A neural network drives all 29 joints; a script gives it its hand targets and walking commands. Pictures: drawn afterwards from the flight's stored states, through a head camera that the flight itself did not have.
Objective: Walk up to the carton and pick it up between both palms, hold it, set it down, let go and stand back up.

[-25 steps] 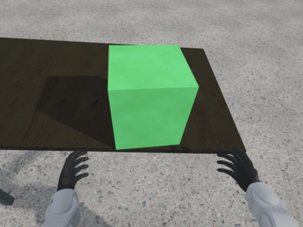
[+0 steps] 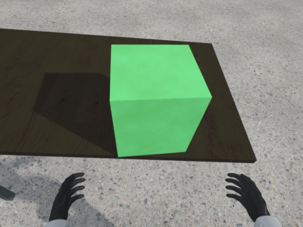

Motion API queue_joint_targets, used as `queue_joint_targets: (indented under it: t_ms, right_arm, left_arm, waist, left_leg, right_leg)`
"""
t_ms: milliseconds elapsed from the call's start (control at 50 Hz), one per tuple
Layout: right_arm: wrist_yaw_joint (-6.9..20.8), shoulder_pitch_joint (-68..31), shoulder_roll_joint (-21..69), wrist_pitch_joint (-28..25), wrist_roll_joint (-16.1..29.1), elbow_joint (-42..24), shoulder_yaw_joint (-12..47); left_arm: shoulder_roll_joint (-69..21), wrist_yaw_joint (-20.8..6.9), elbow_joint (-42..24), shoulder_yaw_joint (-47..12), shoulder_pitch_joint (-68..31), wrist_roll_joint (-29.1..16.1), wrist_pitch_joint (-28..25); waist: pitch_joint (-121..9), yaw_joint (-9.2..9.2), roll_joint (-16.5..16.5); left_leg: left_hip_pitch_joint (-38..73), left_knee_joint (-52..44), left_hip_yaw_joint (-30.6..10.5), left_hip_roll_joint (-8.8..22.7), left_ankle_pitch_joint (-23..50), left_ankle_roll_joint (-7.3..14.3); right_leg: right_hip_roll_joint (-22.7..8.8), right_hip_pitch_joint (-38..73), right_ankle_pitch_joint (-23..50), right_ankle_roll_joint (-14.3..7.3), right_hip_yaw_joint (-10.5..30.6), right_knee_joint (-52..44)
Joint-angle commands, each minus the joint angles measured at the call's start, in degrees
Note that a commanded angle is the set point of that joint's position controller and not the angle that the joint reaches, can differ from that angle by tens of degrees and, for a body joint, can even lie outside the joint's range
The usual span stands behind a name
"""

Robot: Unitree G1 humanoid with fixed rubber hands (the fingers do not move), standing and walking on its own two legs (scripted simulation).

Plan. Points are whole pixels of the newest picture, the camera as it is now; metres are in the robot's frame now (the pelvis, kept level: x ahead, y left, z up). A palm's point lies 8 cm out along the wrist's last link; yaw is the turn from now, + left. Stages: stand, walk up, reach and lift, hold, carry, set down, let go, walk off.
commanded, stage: set down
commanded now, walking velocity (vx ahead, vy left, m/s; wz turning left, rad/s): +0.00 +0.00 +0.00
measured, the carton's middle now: (151, 103) +0.42 +0.02 +0.08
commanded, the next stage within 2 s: let go in 0.42 s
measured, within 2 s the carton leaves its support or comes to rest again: neither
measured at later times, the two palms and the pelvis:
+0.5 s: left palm (70, 210) +0.17 +0.21 -0.05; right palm (256, 223) +0.15 -0.26 -0.04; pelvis +0.01 +0.00 +0.00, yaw +0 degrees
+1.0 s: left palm (66, 211) +0.17 +0.23 -0.07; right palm out of the picture +0.14 -0.26 -0.07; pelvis +0.01 -0.01 +0.00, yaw +0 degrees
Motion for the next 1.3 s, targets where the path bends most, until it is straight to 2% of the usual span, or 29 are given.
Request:
queue_joint_targets:
  t_ms: [0, 40, 120, 140, 160, 200, 260, 320, 340, 360, 420, 440, 460, 480, 500, 580, 600, 640, 700, 860, 880, 940, 960, 980, 1040, 1080, 1160, 1180, 1280]
  right_arm:
    - [0.3, -1.4, -1.1, -2.9, -5.5, -2.5, -1.6]
    - [0.0, -3.2, -0.6, -1.4, -7.5, 3.2, -2.3]
    - [0.2, -2.7, -0.4, -3.4, -6.0, -2.4, -1.8]
    - [0.2, -3.3, -1.2, -2.9, -7.5, 2.0, -2.9]
    - [0.5, -4.4, -0.3, -3.4, -6.4, -1.3, -1.6]
    - [0.3, -2.3, -0.1, -3.4, -7.9, 5.7, -1.5]
    - [-0.1, -5.1, -0.2, -3.6, -8.6, 6.7, -1.6]
    - [-1.1, -3.2, 0.3, -4.3, -9.4, 7.8, 0.2]
    - [-0.9, -3.8, -0.2, -5.4, -7.6, 5.3, -0.3]
    - [-0.8, -5.0, -1.0, -5.9, -8.1, 9.3, -0.9]
    - [-1.3, -6.2, 0.4, -7.6, -8.8, 9.4, -0.3]
    - [-1.7, -5.9, 1.1, -8.1, -10.2, 12.5, -0.4]
    - [-1.5, -5.0, 1.6, -8.8, -8.9, 10.3, 0.1]
    - [-1.9, -6.3, 2.0, -9.0, -10.2, 15.0, 0.5]
    - [-1.7, -5.5, 1.4, -9.6, -9.3, 12.4, 0.1]
    - [-2.3, -8.0, 1.7, -10.0, -11.3, 20.0, 0.5]
    - [-2.3, -7.7, 1.5, -10.7, -10.5, 17.6, 0.7]
    - [-2.3, -9.0, 1.9, -11.1, -11.4, 19.6, 0.1]
    - [-2.7, -8.0, 1.7, -11.8, -11.8, 21.4, -0.1]
    - [-2.9, -12.5, 2.7, -13.7, -13.6, 22.1, -1.2]
    - [-4.6, -4.6, -12.3, -6.6, -19.3, 26.6, -4.6]
    - [-5.4, -8.2, -8.4, -2.2, -18.8, 24.2, -3.9]
    - [-5.5, -6.7, -9.1, -1.4, -18.1, 24.0, -3.9]
    - [-5.4, -9.1, -10.2, -1.3, -18.1, 23.1, -4.1]
    - [-4.8, -8.5, -9.6, -0.5, -18.1, 22.4, -3.8]
    - [-4.9, -6.9, -9.3, 0.0, -18.0, 23.3, -4.0]
    - [-4.6, -6.4, -10.8, 0.9, -17.2, 24.1, -4.1]
    - [-4.5, -7.3, -11.5, 1.0, -17.3, 23.4, -4.5]
    - [-4.5, -7.0, -11.7, 0.7, -17.3, 24.3, -4.4]
  left_arm:
    - [3.7, 0.0, 6.1, -2.1, -5.3, -1.0, -1.3]
    - [4.1, -0.7, 12.0, -2.2, -8.1, -0.7, 0.3]
    - [5.3, 0.7, 5.6, -1.9, -8.0, -1.7, -1.1]
    - [4.5, 0.2, 10.5, -1.9, -9.0, -1.0, -0.6]
    - [5.4, 0.6, 6.6, -1.1, -11.3, -1.5, -1.4]
    - [3.8, -0.4, 14.8, -0.8, -7.8, 0.8, -0.5]
    - [4.7, -1.0, 15.9, -0.3, -10.4, 0.8, -0.3]
    - [5.7, -2.9, 20.6, 0.5, -8.5, 1.3, -0.1]
    - [7.1, -2.3, 14.9, 1.2, -9.8, 0.3, -1.5]
    - [6.1, -2.0, 16.9, 1.0, -10.1, 1.5, -1.4]
    - [7.2, -2.2, 17.8, 1.2, -11.3, 0.6, -2.8]
    - [7.5, -2.9, 21.4, 1.1, -11.9, 1.0, -2.9]
    - [8.5, -2.5, 17.8, 2.1, -11.5, 1.1, -3.7]
    - [8.0, -3.1, 23.3, 2.4, -12.4, 2.1, -3.6]
    - [8.2, -2.7, 20.0, 1.9, -11.6, 1.2, -4.3]
    - [7.6, -4.2, 28.2, 1.6, -13.2, 2.4, -3.4]
    - [8.2, -3.9, 24.7, 2.7, -13.7, 2.3, -3.9]
    - [8.3, -4.3, 27.2, 2.7, -15.1, 2.2, -3.6]
    - [8.8, -4.5, 26.4, 1.8, -14.3, 1.7, -4.1]
    - [9.1, -4.5, 27.4, 1.1, -17.9, 1.0, -4.5]
    - [20.2, -4.2, 35.5, 5.6, -14.5, 3.9, -7.4]
    - [19.3, -3.8, 37.5, 6.1, -13.9, 2.8, -9.5]
    - [20.1, -4.0, 37.4, 6.2, -13.8, 2.5, -9.9]
    - [19.0, -4.3, 38.5, 5.5, -13.8, 2.3, -10.3]
    - [18.9, -5.0, 39.6, 4.6, -15.9, 1.9, -10.6]
    - [20.1, -5.0, 41.5, 4.5, -14.7, 2.7, -11.0]
    - [22.4, -5.1, 43.2, 4.4, -12.8, 1.9, -11.7]
    - [23.7, -4.8, 44.1, 4.6, -13.3, 1.9, -11.5]
    - [22.2, -5.3, 43.5, 4.2, -14.1, 2.2, -12.3]
  waist:
    - [-1.9, -0.16, 3.9]
    - [-0.1, -0.98, 3.0]
    - [-5.4, 1.22, 4.2]
    - [-3.9, -0.18, 2.9]
    - [-4.7, 1.22, 3.5]
    - [-2.4, 0.64, 4.4]
    - [-3.2, 0.74, 3.5]
    - [-4.2, -0.44, 1.1]
    - [-7.6, 0.34, 2.2]
    - [-5.1, -0.01, 4.6]
    - [-7.1, 0.72, 2.1]
    - [-5.8, -0.67, 1.4]
    - [-8.7, -0.03, 2.9]
    - [-7.5, -0.07, 2.3]
    - [-8.5, -0.29, 3.0]
    - [-5.6, -0.88, 3.7]
    - [-6.7, 0.06, 3.7]
    - [-7.2, -0.14, 3.5]
    - [-8.1, -1.00, 4.1]
    - [-8.2, -1.15, 3.4]
    - [-13.3, 1.45, 4.2]
    - [-13.3, 1.06, 5.2]
    - [-12.7, 0.51, 2.6]
    - [-10.0, 0.37, 3.8]
    - [-10.4, -0.01, 4.3]
    - [-6.8, -0.32, 2.0]
    - [-4.9, -1.19, 5.8]
    - [-5.1, -2.04, 4.4]
    - [-4.8, -1.16, 6.4]
  left_leg:
    - [14.1, -5.2, 4.5, -0.5, 10.7, -0.3]
    - [12.9, -5.6, 5.0, -0.4, 5.4, 0.0]
    - [13.5, -4.6, 5.6, -0.9, 11.2, 0.3]
    - [13.6, -4.8, 5.1, -0.5, 9.2, 0.5]
    - [12.9, -4.9, 5.7, -1.0, 9.6, 0.6]
    - [13.8, -4.2, 5.2, -0.7, 10.9, 0.4]
    - [12.8, -4.4, 5.6, -0.9, 9.8, 0.5]
    - [13.7, -2.6, 6.3, -2.2, 12.1, 0.9]
    - [15.4, -2.2, 5.6, -1.8, 14.7, 0.6]
    - [14.7, -2.2, 5.8, -1.9, 15.4, -0.3]
    - [14.2, -2.0, 5.1, -1.4, 15.5, 0.3]
    - [12.8, -1.6, 6.0, -2.0, 13.7, 0.6]
    - [13.7, -1.2, 5.6, -1.9, 16.0, 0.2]
    - [13.2, -1.1, 5.9, -2.1, 14.7, 0.5]
    - [14.2, -1.3, 5.5, -1.8, 16.6, 0.2]
    - [13.4, -1.6, 5.6, -1.8, 13.5, 0.1]
    - [14.7, -1.5, 5.7, -1.8, 15.2, 0.2]
    - [14.4, -1.7, 5.5, -1.4, 13.1, 0.2]
    - [15.1, -0.4, 5.7, -1.9, 17.6, -0.3]
    - [13.6, -1.1, 5.1, -1.5, 13.2, 0.3]
    - [6.9, 5.2, -2.1, 5.1, 30.3, 2.8]
    - [2.4, 6.4, -1.1, 4.3, 20.2, 3.4]
    - [0.1, 5.9, -1.4, 4.2, 18.6, 3.2]
    - [0.5, 6.4, -1.1, 3.7, 13.4, 3.3]
    - [0.2, 6.2, -2.1, 3.6, 12.9, 4.5]
    - [-0.7, 5.5, -2.7, 3.5, 12.5, 4.3]
    - [-2.0, 5.5, -3.1, 4.0, 10.4, 5.4]
    - [-1.2, 5.4, -2.5, 4.0, 9.2, 5.1]
    - [0.1, 3.8, -3.5, 4.5, 9.7, 5.2]
  right_leg:
    - [-0.3, -8.1, 2.9, -1.2, 1.8, -5.9]
    - [-0.7, -8.7, -2.0, -1.1, 2.4, -6.3]
    - [-0.9, -6.1, 5.5, -0.7, 2.0, -3.7]
    - [-0.7, -7.2, 3.7, -0.5, 2.3, -4.1]
    - [-0.7, -7.0, 4.1, -0.3, 2.1, -4.0]
    - [-0.9, -6.6, 5.9, -0.7, 2.6, -4.0]
    - [-0.8, -6.8, 3.9, -0.3, 2.2, -3.5]
    - [-1.9, -4.5, 14.5, 0.8, 3.1, -2.7]
    - [-1.5, -4.2, 16.6, 0.8, 2.6, -2.0]
    - [-1.0, -5.2, 16.8, 0.3, 2.2, -1.8]
    - [-0.9, -4.8, 17.1, 0.8, 1.9, -1.1]
    - [-1.4, -3.6, 18.3, 1.3, 2.4, -1.2]
    - [-1.5, -2.0, 21.3, 0.9, 2.4, -0.4]
    - [-1.7, -2.7, 21.0, 1.4, 2.7, -0.4]
    - [-1.4, -2.6, 22.8, 1.1, 2.2, -0.2]
    - [-1.3, -3.9, 17.4, 0.7, 2.0, -1.0]
    - [-1.3, -3.7, 19.3, 1.0, 1.6, -0.5]
    - [-1.4, -4.4, 15.5, 0.8, 1.7, -1.2]
    - [-1.5, -3.9, 19.7, 0.8, 1.6, -0.3]
    - [-1.3, -2.9, 17.2, 1.1, 0.8, -0.4]
    - [-5.8, 1.4, 16.3, 0.6, 2.2, 7.3]
    - [-7.2, 3.8, 15.5, 2.7, 3.6, 5.3]
    - [-6.6, 4.2, 15.4, 1.9, 2.8, 5.7]
    - [-7.5, 1.5, 12.6, 2.0, 5.0, 4.4]
    - [-7.2, 0.1, 13.1, -0.1, 5.4, 5.9]
    - [-7.2, -1.6, 12.1, 1.3, 4.2, 4.7]
    - [-9.3, -2.1, 12.4, 1.5, 7.2, 3.7]
    - [-8.1, -2.1, 12.5, 1.1, 6.7, 3.9]
    - [-7.9, -2.6, 6.5, -0.4, 6.5, 2.9]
